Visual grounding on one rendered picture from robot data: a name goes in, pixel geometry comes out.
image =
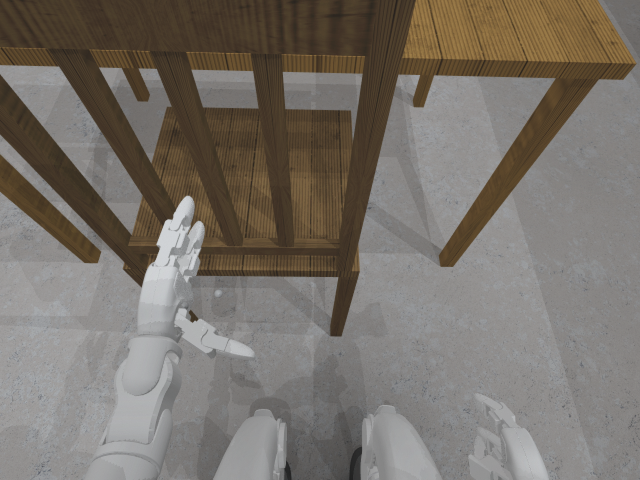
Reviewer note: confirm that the left robot forearm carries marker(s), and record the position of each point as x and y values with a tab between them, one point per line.
135	440

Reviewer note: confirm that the robot right hand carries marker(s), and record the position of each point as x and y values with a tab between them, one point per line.
514	455

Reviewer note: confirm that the right robot shin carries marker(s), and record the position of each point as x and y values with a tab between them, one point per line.
373	474

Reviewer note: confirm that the chair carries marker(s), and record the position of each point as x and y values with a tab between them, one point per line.
280	192

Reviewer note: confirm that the robot left hand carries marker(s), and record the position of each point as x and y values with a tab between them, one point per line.
166	286

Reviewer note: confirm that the table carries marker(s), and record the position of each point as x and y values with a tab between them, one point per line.
573	41

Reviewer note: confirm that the robot right thigh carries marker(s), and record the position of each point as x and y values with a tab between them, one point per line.
390	442

